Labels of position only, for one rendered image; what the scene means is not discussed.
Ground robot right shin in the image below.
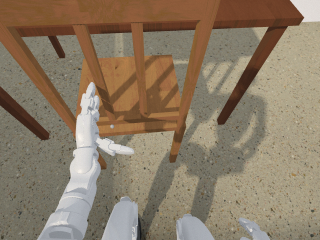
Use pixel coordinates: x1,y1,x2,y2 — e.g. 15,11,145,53
182,214,192,218

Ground robot right hand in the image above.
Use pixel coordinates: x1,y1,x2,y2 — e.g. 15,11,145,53
238,217,270,240

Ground table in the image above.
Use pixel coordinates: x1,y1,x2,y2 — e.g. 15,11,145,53
0,0,304,140

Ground robot left hand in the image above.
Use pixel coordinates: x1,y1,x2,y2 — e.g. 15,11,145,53
75,82,135,156

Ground robot left shin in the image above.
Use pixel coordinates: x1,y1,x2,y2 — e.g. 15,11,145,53
120,196,138,240

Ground robot shin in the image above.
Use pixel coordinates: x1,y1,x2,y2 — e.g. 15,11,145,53
120,196,138,240
182,214,192,218

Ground chair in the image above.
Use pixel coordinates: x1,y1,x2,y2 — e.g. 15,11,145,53
0,0,221,170

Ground robot left forearm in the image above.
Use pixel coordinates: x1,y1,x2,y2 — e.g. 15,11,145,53
37,147,101,240

